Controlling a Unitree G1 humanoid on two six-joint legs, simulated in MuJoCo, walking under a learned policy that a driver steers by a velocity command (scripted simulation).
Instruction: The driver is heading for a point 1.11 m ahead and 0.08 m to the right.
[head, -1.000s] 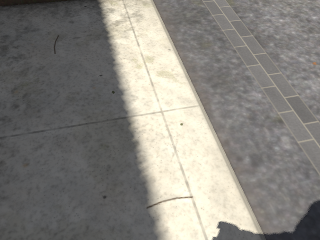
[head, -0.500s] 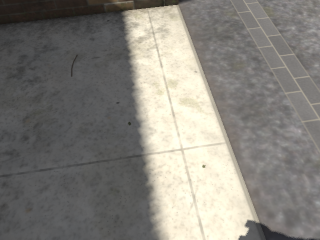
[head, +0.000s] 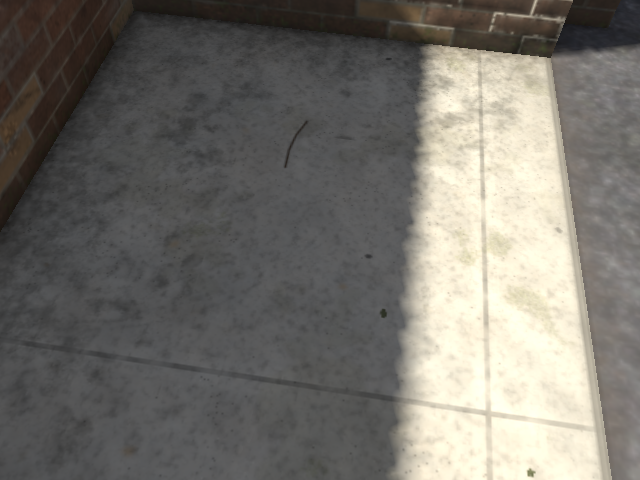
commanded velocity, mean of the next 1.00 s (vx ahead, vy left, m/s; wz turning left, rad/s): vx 0.50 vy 0.00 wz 0.16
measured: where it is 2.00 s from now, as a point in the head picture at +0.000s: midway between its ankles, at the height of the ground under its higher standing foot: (309, 217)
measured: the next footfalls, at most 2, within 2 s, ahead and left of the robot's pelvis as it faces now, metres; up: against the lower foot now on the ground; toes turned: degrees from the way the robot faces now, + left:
right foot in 0.50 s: +0.48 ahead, -0.10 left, +0.00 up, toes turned +7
left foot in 1.04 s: +0.72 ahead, +0.18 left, +0.00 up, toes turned +9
